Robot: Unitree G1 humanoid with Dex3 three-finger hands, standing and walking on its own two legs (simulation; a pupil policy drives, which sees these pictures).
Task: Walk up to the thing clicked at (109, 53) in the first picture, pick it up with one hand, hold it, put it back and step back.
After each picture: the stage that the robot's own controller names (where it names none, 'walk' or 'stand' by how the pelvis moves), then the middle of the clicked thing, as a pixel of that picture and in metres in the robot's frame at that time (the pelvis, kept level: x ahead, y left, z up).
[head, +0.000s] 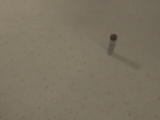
stand; (111, 45) +1.23 -0.34 -0.66
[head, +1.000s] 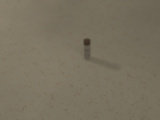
walk; (87, 49) +1.14 +0.02 -0.63
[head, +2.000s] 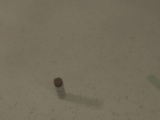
walk; (60, 89) +0.67 +0.23 -0.65
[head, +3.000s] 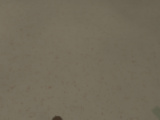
walk; out of the picture +0.39 +0.12 -0.63
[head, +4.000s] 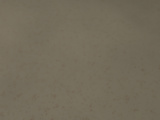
stand; out of the picture +0.33 +0.14 -0.65
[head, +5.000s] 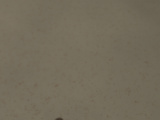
stand; out of the picture +0.34 +0.14 -0.64
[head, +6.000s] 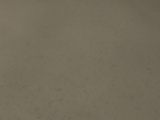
stand; out of the picture +0.35 +0.14 -0.66
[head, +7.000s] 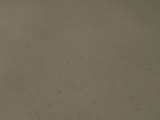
stand; out of the picture +0.35 +0.14 -0.66
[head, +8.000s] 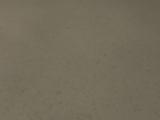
stand; out of the picture +0.34 +0.14 -0.66
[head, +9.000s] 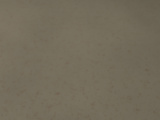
stand; out of the picture +0.34 +0.14 -0.66
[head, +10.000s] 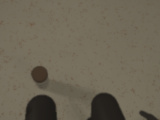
go down; (41, 79) +0.40 +0.15 -0.38
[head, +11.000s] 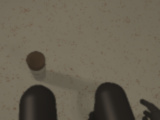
go down; (37, 68) +0.42 +0.16 -0.28
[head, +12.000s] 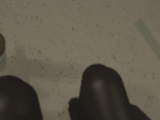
close in; out of the picture +0.41 +0.21 -0.16
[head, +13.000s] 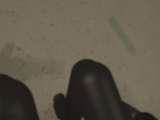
close; out of the picture +0.41 +0.21 -0.16
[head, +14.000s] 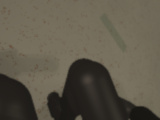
lift; out of the picture +0.41 +0.22 -0.16
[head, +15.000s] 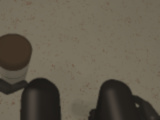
lift; (13, 68) +0.32 +0.23 -0.02
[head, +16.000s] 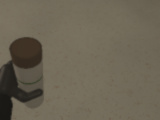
hold; (30, 78) +0.31 +0.16 +0.11
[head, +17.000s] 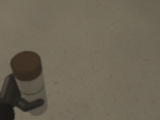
hold; (32, 88) +0.30 +0.16 +0.06
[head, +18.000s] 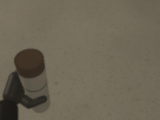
hold; (36, 85) +0.31 +0.15 +0.06
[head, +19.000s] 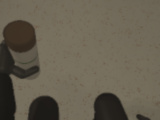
crouch; (26, 56) +0.41 +0.17 -0.02
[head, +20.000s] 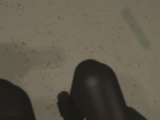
lower; out of the picture +0.43 +0.24 -0.16
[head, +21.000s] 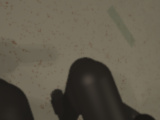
lower; out of the picture +0.43 +0.25 -0.16
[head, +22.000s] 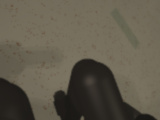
lower; out of the picture +0.43 +0.25 -0.15
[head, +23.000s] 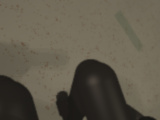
lower; out of the picture +0.43 +0.25 -0.14
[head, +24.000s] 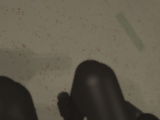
loosen; out of the picture +0.41 +0.23 -0.15
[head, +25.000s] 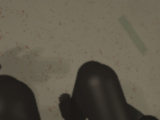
withdraw; out of the picture +0.41 +0.22 -0.17
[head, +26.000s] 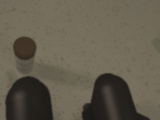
walk; (24, 58) +0.42 +0.19 -0.22
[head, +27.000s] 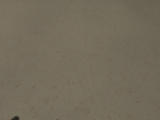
stand; out of the picture +0.36 +0.13 -0.58
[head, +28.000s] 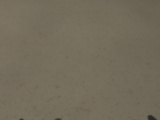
stand; out of the picture +0.37 +0.14 -0.59
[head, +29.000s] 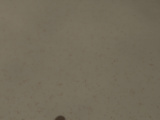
stand; out of the picture +0.37 +0.13 -0.61
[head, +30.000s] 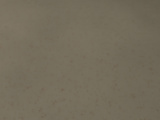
walk; out of the picture +0.38 +0.13 -0.65
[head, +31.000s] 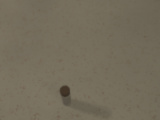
walk; (65, 96) +0.50 +0.12 -0.63
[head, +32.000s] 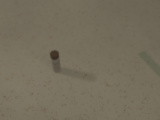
walk; (55, 62) +0.80 +0.20 -0.63
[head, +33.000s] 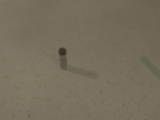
stand; (63, 59) +1.00 +0.17 -0.64
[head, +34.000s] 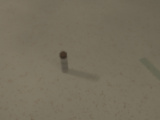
stand; (64, 62) +1.01 +0.17 -0.66
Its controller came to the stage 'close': yes
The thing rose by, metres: 0.71
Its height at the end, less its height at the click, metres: +0.00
